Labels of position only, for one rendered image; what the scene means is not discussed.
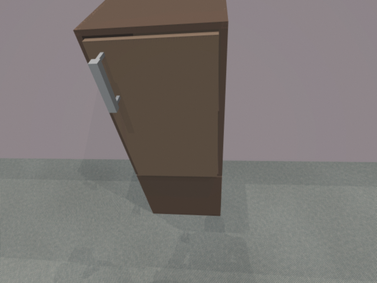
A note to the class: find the cupboard door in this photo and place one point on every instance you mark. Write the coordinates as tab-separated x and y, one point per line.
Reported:
168	111

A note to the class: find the handle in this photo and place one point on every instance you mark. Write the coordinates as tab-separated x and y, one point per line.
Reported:
103	84

